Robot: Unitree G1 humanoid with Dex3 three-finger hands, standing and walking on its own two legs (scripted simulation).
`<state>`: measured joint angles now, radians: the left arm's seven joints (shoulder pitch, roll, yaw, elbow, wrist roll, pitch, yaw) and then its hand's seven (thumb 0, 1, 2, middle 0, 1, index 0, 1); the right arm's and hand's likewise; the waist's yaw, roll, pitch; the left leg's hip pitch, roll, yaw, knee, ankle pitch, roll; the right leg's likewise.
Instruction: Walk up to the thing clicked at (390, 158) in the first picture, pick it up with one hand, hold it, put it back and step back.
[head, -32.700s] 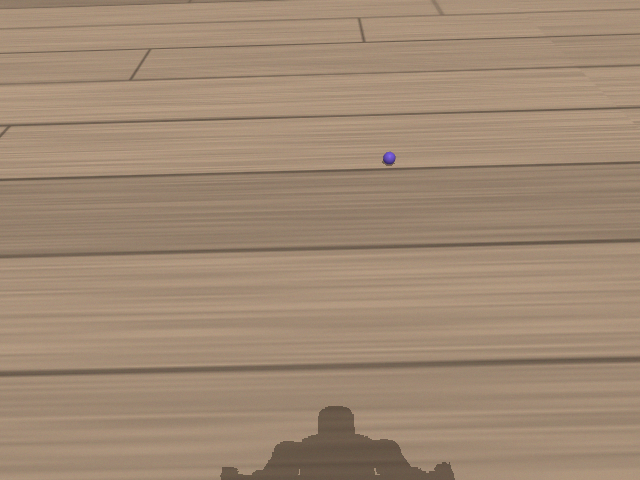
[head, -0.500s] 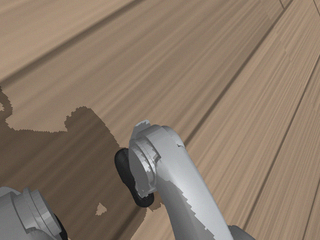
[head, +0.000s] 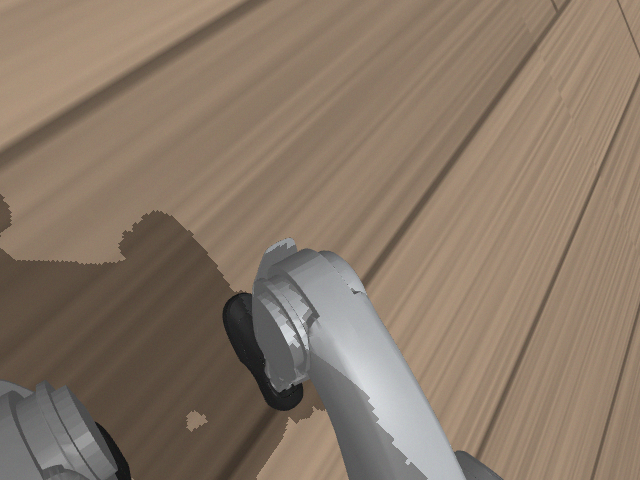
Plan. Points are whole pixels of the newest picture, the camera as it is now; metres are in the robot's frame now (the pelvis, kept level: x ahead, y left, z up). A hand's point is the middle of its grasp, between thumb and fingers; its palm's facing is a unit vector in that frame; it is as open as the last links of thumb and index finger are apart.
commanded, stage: open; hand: left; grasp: from above
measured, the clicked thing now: out of the picture +0.52 +0.27 -0.29
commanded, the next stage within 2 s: withdraw in 0.12 s
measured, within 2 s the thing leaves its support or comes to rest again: neither
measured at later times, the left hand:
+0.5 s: hand out of the picture +0.52 +0.26 -0.22, palm faces -0.32 -0.13 -0.94, open 13.0 cm
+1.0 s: hand out of the picture +0.47 +0.23 -0.12, palm faces -0.52 -0.10 -0.85, open 12.4 cm
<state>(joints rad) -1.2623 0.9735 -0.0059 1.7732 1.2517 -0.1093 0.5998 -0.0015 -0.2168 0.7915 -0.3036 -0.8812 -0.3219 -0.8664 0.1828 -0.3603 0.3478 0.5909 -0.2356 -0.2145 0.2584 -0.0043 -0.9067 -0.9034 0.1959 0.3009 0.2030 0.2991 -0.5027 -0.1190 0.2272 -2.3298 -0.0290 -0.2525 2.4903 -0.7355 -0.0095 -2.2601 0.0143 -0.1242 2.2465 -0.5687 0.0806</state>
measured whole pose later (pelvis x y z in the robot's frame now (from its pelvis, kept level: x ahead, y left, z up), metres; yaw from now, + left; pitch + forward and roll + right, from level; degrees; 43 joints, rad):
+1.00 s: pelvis -0.01 -0.02 +0.04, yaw +8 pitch +34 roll -7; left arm -1.15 0.60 -0.10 1.43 1.17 -0.08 0.20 0.00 -0.26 0.81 -0.37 -0.76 -0.34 -0.80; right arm 0.15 -0.36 0.11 0.61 -0.12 0.01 0.11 0.00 -0.92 -0.91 0.20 0.30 0.20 0.30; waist -0.32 0.02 -0.01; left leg -2.24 -0.04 -0.13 2.30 -0.66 -0.02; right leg -2.22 -0.03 -0.03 2.17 -0.55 0.04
